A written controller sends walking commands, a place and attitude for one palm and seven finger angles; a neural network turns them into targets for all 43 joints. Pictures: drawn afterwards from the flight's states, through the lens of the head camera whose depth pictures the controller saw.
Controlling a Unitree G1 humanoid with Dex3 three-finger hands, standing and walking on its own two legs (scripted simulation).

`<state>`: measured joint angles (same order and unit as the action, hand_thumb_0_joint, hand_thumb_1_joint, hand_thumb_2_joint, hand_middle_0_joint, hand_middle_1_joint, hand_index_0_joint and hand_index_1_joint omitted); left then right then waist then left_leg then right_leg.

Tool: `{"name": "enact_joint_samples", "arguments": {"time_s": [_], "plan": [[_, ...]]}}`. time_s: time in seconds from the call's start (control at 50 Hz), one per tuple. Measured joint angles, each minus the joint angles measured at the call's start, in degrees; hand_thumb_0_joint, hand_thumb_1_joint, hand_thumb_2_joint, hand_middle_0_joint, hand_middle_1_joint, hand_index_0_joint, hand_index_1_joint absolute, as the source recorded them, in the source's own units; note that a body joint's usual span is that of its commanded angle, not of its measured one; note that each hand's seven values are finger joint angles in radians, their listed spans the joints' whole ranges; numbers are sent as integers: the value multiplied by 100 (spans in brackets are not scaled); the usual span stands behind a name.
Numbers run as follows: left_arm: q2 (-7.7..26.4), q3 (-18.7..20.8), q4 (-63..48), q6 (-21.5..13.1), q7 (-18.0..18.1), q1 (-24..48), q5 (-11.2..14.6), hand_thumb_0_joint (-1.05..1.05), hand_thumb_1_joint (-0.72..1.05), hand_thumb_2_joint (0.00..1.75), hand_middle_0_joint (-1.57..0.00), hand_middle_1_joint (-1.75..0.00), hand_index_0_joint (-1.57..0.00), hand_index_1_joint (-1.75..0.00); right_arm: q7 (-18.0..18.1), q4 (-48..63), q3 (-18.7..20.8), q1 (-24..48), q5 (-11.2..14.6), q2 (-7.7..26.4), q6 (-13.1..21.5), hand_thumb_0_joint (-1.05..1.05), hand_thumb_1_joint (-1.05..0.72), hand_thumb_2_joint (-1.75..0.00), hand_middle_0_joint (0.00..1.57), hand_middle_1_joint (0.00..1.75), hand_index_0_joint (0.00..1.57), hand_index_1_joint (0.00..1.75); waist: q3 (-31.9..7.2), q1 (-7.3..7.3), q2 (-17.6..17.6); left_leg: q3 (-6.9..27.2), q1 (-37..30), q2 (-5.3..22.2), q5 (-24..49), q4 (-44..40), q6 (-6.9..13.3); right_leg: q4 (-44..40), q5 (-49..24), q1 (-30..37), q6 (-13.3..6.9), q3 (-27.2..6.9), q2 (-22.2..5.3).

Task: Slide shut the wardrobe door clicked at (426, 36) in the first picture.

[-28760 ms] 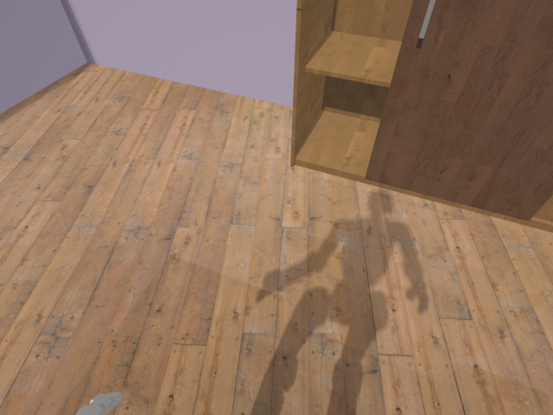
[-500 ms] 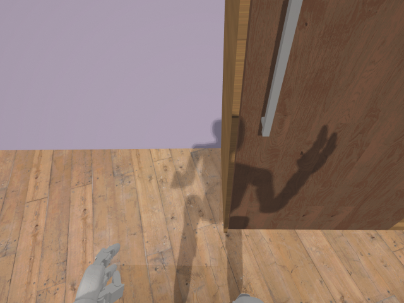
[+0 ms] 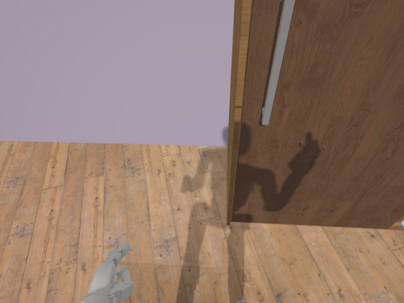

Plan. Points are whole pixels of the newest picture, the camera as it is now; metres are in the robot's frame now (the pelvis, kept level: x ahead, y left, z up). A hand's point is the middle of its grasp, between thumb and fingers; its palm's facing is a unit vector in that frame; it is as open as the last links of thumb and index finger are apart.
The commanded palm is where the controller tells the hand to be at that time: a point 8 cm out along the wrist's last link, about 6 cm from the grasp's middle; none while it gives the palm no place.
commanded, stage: stop stepping back and stand still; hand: right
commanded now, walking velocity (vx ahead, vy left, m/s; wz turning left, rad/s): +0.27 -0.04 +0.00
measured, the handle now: (274, 65) +0.59 -0.17 +0.17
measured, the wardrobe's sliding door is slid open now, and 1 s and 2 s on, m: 0.00 0.00 0.00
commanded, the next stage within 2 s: let the arm hang, fingers relaxed in 1.38 s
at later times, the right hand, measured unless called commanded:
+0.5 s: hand out of the picture +0.10 -0.31 +0.16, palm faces +0.54 +0.77 -0.34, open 7.4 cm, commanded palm +0.05 -0.33 +0.18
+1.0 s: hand out of the picture +0.11 -0.35 +0.14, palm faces +0.53 +0.76 -0.37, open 7.4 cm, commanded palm +0.05 -0.37 +0.18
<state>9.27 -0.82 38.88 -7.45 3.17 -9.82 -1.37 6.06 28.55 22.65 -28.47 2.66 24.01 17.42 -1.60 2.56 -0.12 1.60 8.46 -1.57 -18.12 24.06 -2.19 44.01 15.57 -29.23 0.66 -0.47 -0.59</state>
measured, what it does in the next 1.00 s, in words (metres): steps on the spot: right foot, then left foot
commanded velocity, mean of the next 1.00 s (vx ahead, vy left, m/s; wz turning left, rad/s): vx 0.10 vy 0.04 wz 0.00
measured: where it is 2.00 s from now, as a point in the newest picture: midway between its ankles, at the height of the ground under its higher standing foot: outside the picture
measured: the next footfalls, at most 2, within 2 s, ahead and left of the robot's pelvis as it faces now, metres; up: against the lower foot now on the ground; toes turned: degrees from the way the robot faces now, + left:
right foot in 0.04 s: +0.05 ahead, -0.08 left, +0.00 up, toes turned -1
left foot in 0.34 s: +0.00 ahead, +0.06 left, +0.00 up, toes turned -4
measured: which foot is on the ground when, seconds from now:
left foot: down 0.00-0.06, up 0.08-0.32, down 0.34-1.00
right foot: up 0.00-0.02, down 0.04-0.36, up 0.38-0.54, down 0.56-1.00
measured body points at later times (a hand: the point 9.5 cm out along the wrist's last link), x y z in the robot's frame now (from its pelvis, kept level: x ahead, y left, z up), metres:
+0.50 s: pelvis -0.08 -0.02 +0.00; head -0.12 -0.04 +0.45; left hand +0.07 +0.22 -0.07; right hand +0.07 -0.35 +0.18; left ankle -0.06 +0.09 -0.73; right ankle -0.05 -0.12 -0.70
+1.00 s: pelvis -0.07 -0.06 +0.00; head -0.08 -0.08 +0.45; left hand +0.09 +0.16 -0.08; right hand +0.08 -0.39 +0.16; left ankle -0.05 +0.07 -0.72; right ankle -0.05 -0.14 -0.73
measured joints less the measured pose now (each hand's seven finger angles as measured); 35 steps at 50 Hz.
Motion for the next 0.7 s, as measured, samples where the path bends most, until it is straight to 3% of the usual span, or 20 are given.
{"name": "enact_joint_samples", "arguments": {"time_s": [0.04,0.08,0.12,0.2,0.26,0.32,0.36,0.4,0.44,0.48,0.56,0.58,0.66,0.7], "plan": [[45,-47,-111,80,49,-194,50,1,90,90,-21,-30,-20,-30,-7,-2,17,-142,-17,34,-103,1,-88,-90,21,30,22,30,-182,-155,173,32,167,119,-92,188,-44,-320,-121,487,-23,80,92],[100,-28,-202,83,112,-225,93,1,90,90,-21,-30,-20,-30,7,-88,81,-90,-15,90,-247,1,-88,-90,21,31,22,30,-105,-326,321,-23,440,259,-177,645,-43,-987,197,808,-388,100,255],[87,6,-271,59,97,-164,91,1,90,90,-21,-30,-20,-30,69,-195,166,4,-23,158,-420,1,-88,-90,21,31,22,30,174,-353,492,36,674,282,-309,1129,118,-1210,-203,930,-523,209,336],[68,19,-415,-128,20,-295,39,1,90,90,-21,-30,-20,-30,154,159,230,-222,17,200,-649,2,-89,-90,21,30,22,30,353,-474,485,-141,907,6,-701,1542,208,-1809,-614,1255,-502,168,271],[101,0,-461,-206,-15,-511,54,1,90,90,-21,-30,-20,-30,193,549,188,-583,-15,183,-572,2,-89,-90,21,30,22,30,217,-508,374,-377,738,-64,-472,1052,218,-2114,-842,1376,-503,113,241],[115,0,-439,-75,18,-677,24,1,90,90,-21,-30,-20,-30,182,486,254,-825,-79,303,-443,1,-89,-90,21,31,22,30,-46,-471,289,-556,302,-46,-478,284,319,-2137,-808,1334,-429,122,305],[160,45,-375,84,51,-679,7,1,90,90,-21,-30,-20,-30,159,163,275,-737,-122,321,-440,1,-88,-90,21,31,22,30,-161,-392,153,-573,189,-54,-254,-22,461,-1669,-248,1072,-322,132,317],[221,94,-245,240,55,-631,24,1,90,90,-21,-30,-20,-30,131,-167,250,-535,-98,239,-515,1,-88,-90,21,31,22,30,-186,-256,71,-570,265,-24,280,10,530,-482,310,649,-195,103,331],[265,107,-91,306,48,-618,61,1,90,90,-21,-30,-20,-30,140,-422,208,-281,-88,64,-594,1,-88,-90,21,31,22,30,-203,-116,131,-521,324,65,626,137,509,583,391,384,-160,117,301],[290,88,9,320,64,-671,59,1,90,90,-21,-30,-20,-30,181,-629,110,-19,-99,-176,-657,1,-89,-90,21,30,22,30,-292,-88,195,-559,369,144,478,307,400,721,453,442,-179,139,126],[393,87,-27,194,169,-754,38,2,90,90,-21,-30,-20,-30,272,-667,-228,344,-156,-592,-784,1,-89,-90,21,30,21,30,-392,-191,192,-758,629,246,88,913,335,-619,666,1201,-247,65,-220],[382,99,-23,145,194,-685,26,2,90,90,-21,-30,-20,-30,279,-604,-272,397,-163,-615,-789,1,-89,-90,21,30,21,30,-316,-244,243,-707,738,283,-84,1183,319,-704,380,1210,-194,76,-177],[65,41,-127,-32,129,-529,-19,2,90,90,-21,-30,-20,-30,255,-300,-113,282,-225,-316,-730,2,-89,-90,21,30,21,30,-45,-390,426,-366,1139,105,-714,2280,295,-861,123,1365,-162,197,-58],[-67,-31,-215,-111,44,-592,-24,1,90,90,-21,-30,-20,-30,236,-91,74,161,-227,-36,-640,2,-89,-90,21,30,21,30,10,-464,361,-457,1063,12,-645,1991,270,-1064,-2,1419,-147,103,-85]]}}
